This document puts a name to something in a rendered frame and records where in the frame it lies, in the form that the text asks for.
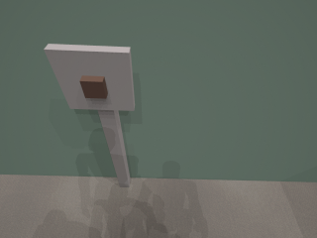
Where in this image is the button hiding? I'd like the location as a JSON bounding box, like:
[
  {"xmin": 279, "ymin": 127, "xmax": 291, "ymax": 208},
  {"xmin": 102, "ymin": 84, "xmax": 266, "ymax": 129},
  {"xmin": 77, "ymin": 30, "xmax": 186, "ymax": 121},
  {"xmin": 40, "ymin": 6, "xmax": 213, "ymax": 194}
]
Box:
[{"xmin": 79, "ymin": 75, "xmax": 108, "ymax": 99}]

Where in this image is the panel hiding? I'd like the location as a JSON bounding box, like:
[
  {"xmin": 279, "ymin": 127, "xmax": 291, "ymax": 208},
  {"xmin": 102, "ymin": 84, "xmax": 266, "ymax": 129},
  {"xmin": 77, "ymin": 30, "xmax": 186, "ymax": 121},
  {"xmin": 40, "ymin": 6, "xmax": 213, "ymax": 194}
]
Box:
[{"xmin": 44, "ymin": 44, "xmax": 135, "ymax": 187}]

